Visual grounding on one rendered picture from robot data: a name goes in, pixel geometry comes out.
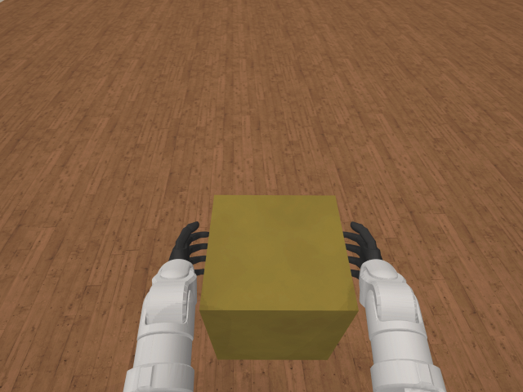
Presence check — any right robot hand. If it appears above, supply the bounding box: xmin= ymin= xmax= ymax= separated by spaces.
xmin=343 ymin=221 xmax=382 ymax=279

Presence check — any carton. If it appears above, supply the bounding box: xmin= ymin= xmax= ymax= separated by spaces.
xmin=199 ymin=195 xmax=359 ymax=360

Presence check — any robot left forearm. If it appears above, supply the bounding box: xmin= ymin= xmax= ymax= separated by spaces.
xmin=123 ymin=259 xmax=197 ymax=392

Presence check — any left robot hand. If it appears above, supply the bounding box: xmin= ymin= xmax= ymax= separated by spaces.
xmin=169 ymin=221 xmax=209 ymax=276

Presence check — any robot right forearm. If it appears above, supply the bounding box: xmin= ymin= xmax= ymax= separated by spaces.
xmin=359 ymin=259 xmax=447 ymax=392

